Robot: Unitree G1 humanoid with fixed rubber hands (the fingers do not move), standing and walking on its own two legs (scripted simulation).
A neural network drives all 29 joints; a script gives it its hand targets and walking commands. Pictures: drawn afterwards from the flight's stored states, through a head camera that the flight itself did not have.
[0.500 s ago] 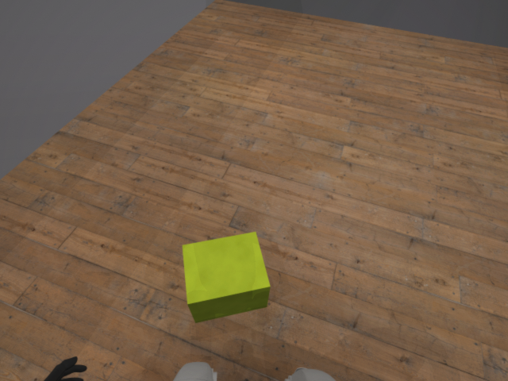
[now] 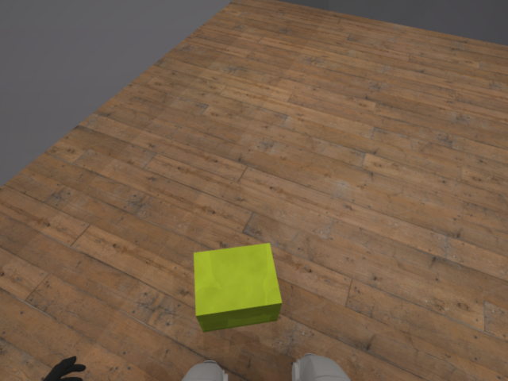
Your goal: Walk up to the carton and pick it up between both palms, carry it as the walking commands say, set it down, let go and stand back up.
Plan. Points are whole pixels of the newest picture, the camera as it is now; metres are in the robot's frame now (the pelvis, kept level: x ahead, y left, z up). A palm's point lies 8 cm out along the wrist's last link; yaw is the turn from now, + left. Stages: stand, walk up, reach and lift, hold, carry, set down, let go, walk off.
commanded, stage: walk up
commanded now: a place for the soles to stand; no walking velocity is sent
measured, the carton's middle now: (236, 287) +0.48 +0.08 -0.63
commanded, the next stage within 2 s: none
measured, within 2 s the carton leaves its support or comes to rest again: neither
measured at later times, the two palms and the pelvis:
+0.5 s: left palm out of the picture +0.10 +0.31 -0.08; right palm out of the picture +0.13 -0.36 -0.09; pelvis +0.03 -0.03 +0.00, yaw +3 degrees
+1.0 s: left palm out of the picture +0.10 +0.32 -0.09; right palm out of the picture +0.13 -0.35 -0.08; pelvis +0.02 -0.02 +0.00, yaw +4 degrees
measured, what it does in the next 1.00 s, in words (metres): steps on the spot: right foot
